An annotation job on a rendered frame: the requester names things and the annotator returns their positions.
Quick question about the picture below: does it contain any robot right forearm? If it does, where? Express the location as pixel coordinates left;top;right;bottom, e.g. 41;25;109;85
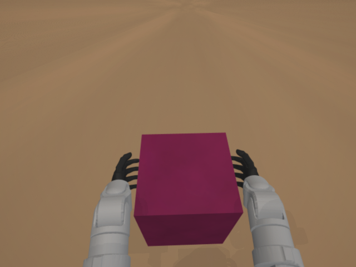
243;175;304;267

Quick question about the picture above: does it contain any robot left hand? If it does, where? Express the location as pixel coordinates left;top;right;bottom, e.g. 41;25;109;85
112;152;139;190

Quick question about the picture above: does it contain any robot left forearm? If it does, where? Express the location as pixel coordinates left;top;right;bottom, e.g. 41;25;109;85
83;180;132;267

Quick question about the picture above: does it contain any carton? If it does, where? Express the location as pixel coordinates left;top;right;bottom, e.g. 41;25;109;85
134;132;243;246

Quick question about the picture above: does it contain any robot right hand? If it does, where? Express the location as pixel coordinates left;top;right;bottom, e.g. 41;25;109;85
231;149;259;188

